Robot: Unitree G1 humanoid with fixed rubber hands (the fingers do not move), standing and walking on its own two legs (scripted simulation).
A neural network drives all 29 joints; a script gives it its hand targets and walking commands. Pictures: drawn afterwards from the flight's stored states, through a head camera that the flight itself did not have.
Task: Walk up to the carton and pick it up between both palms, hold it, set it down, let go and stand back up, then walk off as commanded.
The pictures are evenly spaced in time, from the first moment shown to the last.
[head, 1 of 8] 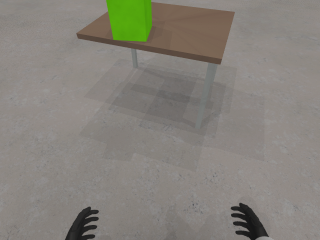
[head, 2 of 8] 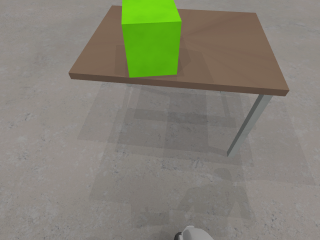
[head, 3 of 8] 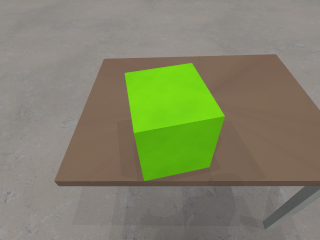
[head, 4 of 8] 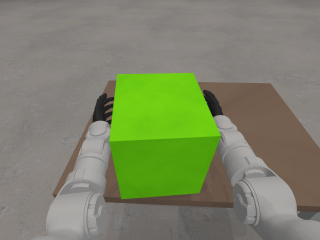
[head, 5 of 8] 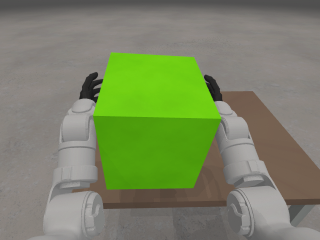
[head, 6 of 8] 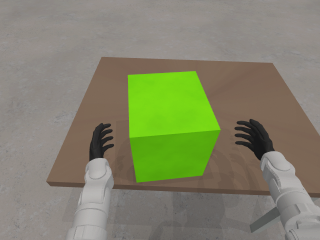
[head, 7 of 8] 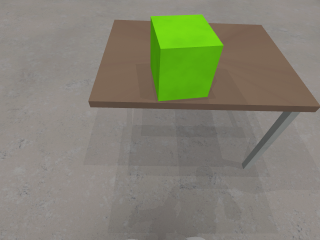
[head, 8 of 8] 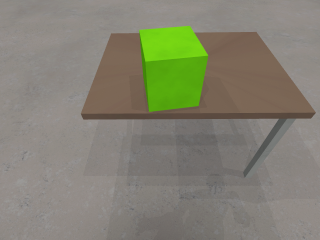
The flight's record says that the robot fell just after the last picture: no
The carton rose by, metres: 0.19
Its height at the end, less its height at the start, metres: +0.00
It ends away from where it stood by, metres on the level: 0.01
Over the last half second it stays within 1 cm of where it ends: yes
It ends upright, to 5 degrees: yes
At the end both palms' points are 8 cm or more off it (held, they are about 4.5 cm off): yes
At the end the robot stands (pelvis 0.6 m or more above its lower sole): yes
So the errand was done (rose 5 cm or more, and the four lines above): yes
